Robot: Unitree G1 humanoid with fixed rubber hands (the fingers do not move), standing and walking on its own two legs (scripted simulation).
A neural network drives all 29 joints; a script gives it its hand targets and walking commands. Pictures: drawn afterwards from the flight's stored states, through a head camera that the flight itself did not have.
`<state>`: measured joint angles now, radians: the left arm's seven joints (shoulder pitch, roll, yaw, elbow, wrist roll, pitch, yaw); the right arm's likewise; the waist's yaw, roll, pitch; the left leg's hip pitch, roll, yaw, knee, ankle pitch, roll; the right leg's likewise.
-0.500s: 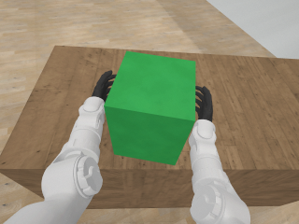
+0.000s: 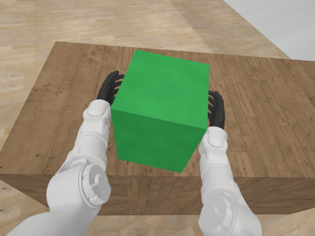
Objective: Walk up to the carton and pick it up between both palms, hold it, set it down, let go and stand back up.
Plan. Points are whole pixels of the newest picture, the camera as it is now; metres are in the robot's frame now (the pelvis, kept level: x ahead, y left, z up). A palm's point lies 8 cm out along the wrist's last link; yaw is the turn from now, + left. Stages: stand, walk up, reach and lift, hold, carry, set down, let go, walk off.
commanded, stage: set down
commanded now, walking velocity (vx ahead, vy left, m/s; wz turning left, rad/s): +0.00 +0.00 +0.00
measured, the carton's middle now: (160, 115) +0.43 -0.01 +0.02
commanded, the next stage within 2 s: none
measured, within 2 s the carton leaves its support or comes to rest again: neither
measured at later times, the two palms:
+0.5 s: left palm (105, 100) +0.44 +0.14 +0.07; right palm (215, 123) +0.38 -0.15 +0.07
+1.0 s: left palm (98, 96) +0.47 +0.16 +0.05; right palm (212, 123) +0.40 -0.16 +0.04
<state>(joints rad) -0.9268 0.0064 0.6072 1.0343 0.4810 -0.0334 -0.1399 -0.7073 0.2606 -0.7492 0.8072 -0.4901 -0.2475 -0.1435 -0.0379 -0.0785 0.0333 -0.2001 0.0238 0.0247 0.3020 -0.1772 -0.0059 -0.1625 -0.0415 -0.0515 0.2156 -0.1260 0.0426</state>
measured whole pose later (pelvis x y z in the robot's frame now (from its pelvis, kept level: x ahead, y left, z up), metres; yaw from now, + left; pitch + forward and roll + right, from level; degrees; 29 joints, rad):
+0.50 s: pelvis +0.00 +0.00 +0.00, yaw +0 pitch +4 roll -1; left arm -0.93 -0.02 0.67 0.99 0.53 -0.05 -0.17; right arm -0.71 0.27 -0.75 0.76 -0.52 -0.25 -0.14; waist -0.03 -0.08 0.07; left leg -0.19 0.02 0.04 0.30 -0.18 0.00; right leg -0.16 -0.04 -0.04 0.23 -0.13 0.04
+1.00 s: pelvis +0.00 +0.01 -0.02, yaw -2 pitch +18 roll -3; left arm -1.08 0.28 0.10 1.56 -0.06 -0.27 0.00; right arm -0.86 0.01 -0.20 1.29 0.06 -0.30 -0.22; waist -0.11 -0.01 -0.20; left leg -0.60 0.05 0.03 0.57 -0.27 -0.01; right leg -0.54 -0.02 -0.03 0.42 -0.19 0.05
